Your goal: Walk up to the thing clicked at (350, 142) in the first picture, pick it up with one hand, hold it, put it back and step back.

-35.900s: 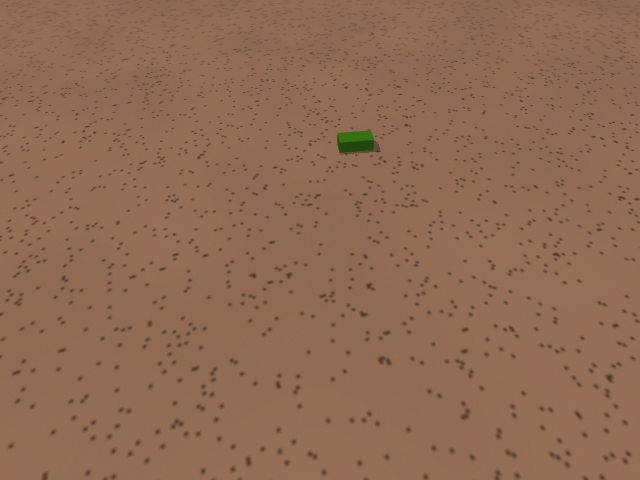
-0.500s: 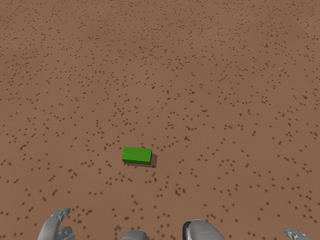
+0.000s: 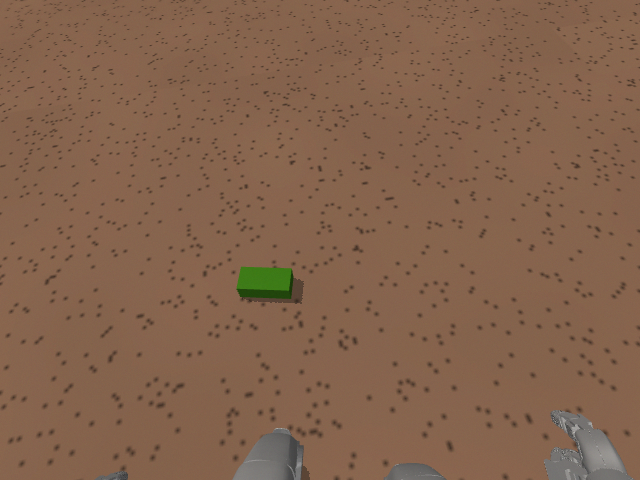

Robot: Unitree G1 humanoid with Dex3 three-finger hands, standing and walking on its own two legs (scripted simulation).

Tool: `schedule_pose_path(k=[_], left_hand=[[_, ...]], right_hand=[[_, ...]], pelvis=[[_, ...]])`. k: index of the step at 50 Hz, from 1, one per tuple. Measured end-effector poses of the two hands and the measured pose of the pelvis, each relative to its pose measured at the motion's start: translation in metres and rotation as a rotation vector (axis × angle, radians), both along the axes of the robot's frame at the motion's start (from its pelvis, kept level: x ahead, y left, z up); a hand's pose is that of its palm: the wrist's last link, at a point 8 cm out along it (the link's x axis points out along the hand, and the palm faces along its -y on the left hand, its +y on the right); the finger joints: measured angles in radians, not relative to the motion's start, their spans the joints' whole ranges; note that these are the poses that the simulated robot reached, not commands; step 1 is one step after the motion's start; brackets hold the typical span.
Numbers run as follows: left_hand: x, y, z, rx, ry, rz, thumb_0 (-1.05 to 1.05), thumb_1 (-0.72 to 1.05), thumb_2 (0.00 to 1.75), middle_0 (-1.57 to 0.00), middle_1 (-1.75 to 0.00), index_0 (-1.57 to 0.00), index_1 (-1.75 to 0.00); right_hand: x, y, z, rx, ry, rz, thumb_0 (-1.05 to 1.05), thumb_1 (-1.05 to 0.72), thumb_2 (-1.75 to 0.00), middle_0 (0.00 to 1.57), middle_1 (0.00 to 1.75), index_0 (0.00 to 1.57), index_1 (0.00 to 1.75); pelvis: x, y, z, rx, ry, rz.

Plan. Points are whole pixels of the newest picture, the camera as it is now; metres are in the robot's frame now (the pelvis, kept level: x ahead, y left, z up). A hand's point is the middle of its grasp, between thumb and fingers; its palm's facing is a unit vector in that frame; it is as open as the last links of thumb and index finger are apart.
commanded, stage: step back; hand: left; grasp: from above
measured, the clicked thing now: (265, 282) +0.75 +0.25 -0.72
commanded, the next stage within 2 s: stand in 1.82 s
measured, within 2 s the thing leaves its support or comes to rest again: neither
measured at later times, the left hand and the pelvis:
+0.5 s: hand out of the picture -0.08 +0.26 -0.14, palm faces +0.04 -0.94 -0.35, open 7.4 cm; pelvis -0.17 -0.01 +0.01, yaw +2 degrees
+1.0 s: hand out of the picture -0.26 +0.23 -0.12, palm faces +0.11 -0.89 -0.44, open 7.4 cm; pelvis -0.31 -0.06 +0.01, yaw +6 degrees
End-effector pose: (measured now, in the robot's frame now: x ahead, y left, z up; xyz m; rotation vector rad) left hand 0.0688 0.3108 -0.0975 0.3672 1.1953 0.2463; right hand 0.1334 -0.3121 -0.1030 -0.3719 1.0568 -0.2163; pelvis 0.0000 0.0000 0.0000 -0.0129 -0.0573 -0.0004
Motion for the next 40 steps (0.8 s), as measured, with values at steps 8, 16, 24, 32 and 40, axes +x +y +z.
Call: schedule_pose_path(k=[8, 16, 24, 32, 40], left_hand=[[-0.032, -0.005, 0.016, 0.021, -0.061, -0.008, 0.01, 0.90, 0.90, -0.21, -0.30, -0.21, -0.30], [-0.065, 0.007, -0.009, -0.013, -0.150, 0.014, 0.00, 0.90, 0.90, -0.21, -0.30, -0.21, -0.30], [-0.143, -0.010, -0.008, -0.062, -0.068, 0.029, 0.00, 0.90, 0.90, -0.21, -0.30, -0.21, -0.30], [-0.231, -0.031, -0.017, -0.006, 0.025, -0.006, 0.00, 0.90, 0.90, -0.21, -0.30, -0.21, -0.30], [-0.315, -0.058, 0.016, 0.027, 0.041, 0.052, 0.01, 0.90, 0.90, -0.21, -0.30, -0.21, -0.30]], right_hand=[[-0.077, -0.005, 0.000, 0.001, 0.086, 0.001, 0.00, -0.90, -0.90, 0.21, 0.30, 0.20, 0.30], [-0.158, 0.014, -0.001, -0.026, 0.172, 0.045, 0.01, -0.90, -0.90, 0.21, 0.30, 0.20, 0.30], [-0.200, 0.000, 0.027, -0.053, 0.104, 0.037, 0.01, -0.90, -0.90, 0.21, 0.30, 0.21, 0.31], [-0.227, -0.040, 0.013, -0.039, -0.024, 0.043, 0.00, -0.90, -0.90, 0.21, 0.30, 0.21, 0.31], [-0.305, -0.061, 0.000, 0.032, 0.050, -0.012, 0.00, -0.90, -0.90, 0.21, 0.30, 0.20, 0.30]], pelvis=[[-0.048, -0.003, 0.009, 0.041, 0.036, 0.020], [-0.115, 0.000, -0.002, 0.054, -0.001, 0.057], [-0.165, -0.011, 0.013, -0.010, 0.021, 0.035], [-0.233, -0.041, -0.005, 0.018, 0.014, -0.035], [-0.276, -0.061, 0.011, 0.057, 0.002, -0.011]])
